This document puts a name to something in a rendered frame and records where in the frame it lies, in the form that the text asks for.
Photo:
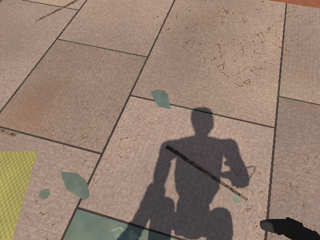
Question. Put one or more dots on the robot right hand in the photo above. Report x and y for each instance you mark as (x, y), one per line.
(290, 228)

